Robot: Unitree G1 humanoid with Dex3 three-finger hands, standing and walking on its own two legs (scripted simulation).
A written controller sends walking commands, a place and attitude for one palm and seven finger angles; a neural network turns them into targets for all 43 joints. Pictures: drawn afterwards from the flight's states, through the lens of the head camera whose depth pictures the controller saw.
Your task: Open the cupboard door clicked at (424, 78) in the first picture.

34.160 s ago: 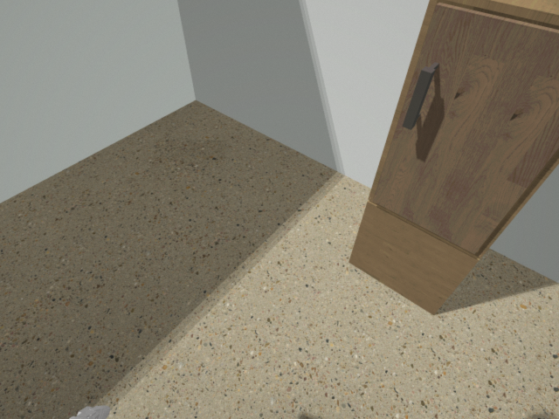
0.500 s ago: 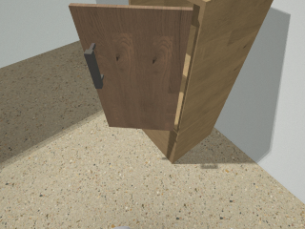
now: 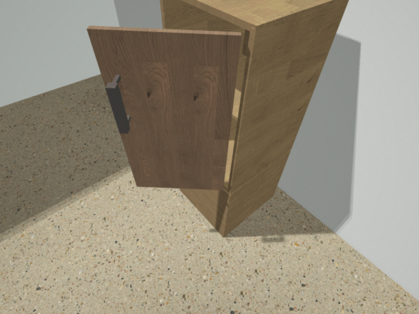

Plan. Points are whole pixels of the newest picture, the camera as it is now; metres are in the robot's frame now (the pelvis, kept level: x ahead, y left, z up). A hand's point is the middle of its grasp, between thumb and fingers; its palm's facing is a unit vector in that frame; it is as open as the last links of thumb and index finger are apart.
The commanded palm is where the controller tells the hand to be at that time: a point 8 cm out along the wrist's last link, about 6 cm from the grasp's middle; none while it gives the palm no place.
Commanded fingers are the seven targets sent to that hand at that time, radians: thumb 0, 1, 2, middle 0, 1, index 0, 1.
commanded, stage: look again from close up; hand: left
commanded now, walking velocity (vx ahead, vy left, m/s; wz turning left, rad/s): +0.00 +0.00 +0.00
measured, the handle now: (121, 104) +0.59 +0.26 +0.07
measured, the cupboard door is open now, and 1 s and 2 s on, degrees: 48 48 48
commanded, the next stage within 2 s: raise the hand with hooked fingers in 0.48 s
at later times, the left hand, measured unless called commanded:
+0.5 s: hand out of the picture +0.02 +0.18 -0.18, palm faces -0.01 -0.99 -0.17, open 7.4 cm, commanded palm none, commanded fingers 0.00 0.90 0.90 -0.20 -0.30 -0.20 -0.30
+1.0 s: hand (115, 293) +0.17 +0.19 -0.05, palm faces +0.02 -1.00 +0.02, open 8.6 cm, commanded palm +0.16 +0.26 -0.03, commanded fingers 0.00 0.39 0.68 -0.24 -0.63 -0.24 -0.63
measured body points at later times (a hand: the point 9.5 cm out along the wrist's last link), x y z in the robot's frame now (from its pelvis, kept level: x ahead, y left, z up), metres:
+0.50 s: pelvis +0.02 +0.01 +0.00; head +0.03 +0.03 +0.45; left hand +0.02 +0.23 -0.16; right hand +0.04 -0.21 -0.15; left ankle +0.03 +0.10 -0.74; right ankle -0.02 -0.09 -0.74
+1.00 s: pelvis -0.02 +0.00 -0.07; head +0.02 +0.01 +0.38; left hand +0.17 +0.24 -0.04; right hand +0.22 -0.24 -0.10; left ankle +0.03 +0.10 -0.74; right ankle -0.02 -0.09 -0.74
